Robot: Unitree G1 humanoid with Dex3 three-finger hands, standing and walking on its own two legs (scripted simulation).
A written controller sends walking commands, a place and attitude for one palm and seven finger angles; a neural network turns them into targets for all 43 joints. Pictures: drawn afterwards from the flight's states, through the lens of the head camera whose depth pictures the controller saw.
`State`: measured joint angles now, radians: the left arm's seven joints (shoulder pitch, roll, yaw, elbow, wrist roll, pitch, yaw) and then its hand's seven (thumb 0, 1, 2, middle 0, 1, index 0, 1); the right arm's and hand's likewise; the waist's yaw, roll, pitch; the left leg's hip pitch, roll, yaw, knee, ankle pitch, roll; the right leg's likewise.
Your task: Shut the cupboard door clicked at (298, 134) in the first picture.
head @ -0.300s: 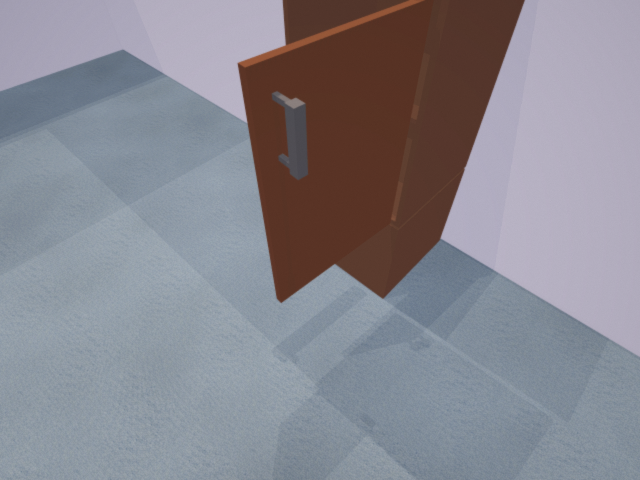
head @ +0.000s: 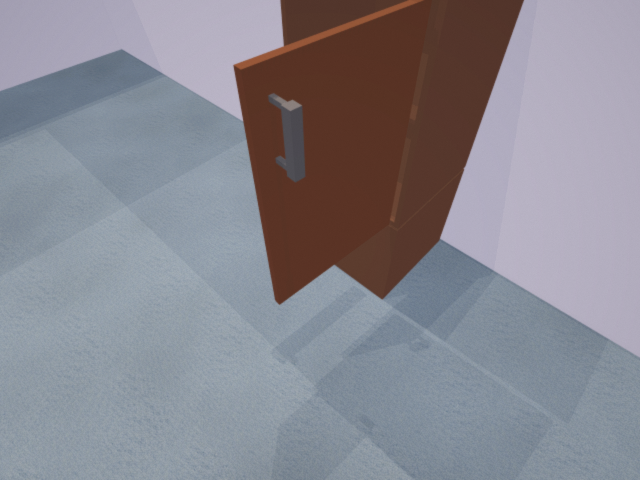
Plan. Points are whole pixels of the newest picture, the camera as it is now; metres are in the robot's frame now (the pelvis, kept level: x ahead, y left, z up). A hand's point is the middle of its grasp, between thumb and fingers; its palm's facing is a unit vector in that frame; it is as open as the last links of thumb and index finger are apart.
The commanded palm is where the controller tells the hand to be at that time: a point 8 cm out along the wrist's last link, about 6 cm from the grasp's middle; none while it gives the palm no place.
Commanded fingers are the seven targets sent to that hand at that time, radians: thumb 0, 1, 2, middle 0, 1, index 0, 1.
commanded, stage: look at it before walking up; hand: left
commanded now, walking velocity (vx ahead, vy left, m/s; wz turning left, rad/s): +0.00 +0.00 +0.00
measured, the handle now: (286, 138) +0.57 +0.08 +0.12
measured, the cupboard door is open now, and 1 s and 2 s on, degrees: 85 85 85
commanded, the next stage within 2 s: walk to a spot facing it in 0.54 s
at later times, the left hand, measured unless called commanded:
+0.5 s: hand out of the picture +0.05 +0.21 -0.17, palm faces +0.00 -0.96 -0.28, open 7.3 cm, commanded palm none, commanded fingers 0.00 0.90 0.90 -0.20 -0.30 -0.20 -0.30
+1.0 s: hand out of the picture +0.04 +0.19 -0.19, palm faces -0.11 -0.97 -0.22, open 7.3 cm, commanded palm none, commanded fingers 0.00 0.90 0.90 -0.20 -0.30 -0.20 -0.30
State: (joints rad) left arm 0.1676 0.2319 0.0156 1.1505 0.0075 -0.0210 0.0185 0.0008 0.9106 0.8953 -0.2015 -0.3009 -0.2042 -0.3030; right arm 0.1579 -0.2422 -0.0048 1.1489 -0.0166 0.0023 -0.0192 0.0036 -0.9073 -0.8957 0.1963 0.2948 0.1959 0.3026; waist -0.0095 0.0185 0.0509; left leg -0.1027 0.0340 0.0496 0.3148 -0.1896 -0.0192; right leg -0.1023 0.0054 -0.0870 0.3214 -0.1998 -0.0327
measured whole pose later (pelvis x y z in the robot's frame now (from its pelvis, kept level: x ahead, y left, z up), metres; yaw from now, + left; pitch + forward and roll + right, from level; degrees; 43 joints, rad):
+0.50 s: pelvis +0.00 +0.00 +0.00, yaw +0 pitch -1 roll +0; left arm 0.17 0.24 0.01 1.15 0.01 -0.02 0.02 0.00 0.91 0.90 -0.20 -0.30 -0.20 -0.30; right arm 0.16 -0.25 0.00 1.15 -0.02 0.00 -0.02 0.00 -0.91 -0.90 0.20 0.29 0.20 0.30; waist -0.01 0.01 0.05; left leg -0.09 0.04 0.05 0.30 -0.19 -0.02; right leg -0.09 0.01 -0.09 0.31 -0.20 -0.04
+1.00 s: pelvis -0.02 +0.00 -0.01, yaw -8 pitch +0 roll +1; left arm 0.20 0.19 0.06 1.05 0.02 0.06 0.00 0.00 0.91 0.90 -0.20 -0.30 -0.20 -0.30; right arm 0.20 -0.18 -0.05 1.04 -0.02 0.04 -0.04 0.00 -0.91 -0.90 0.20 0.29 0.20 0.30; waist 0.00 -0.01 0.09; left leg -0.21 0.08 0.18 0.52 -0.30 -0.02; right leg -0.28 0.04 0.04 0.56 -0.27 -0.03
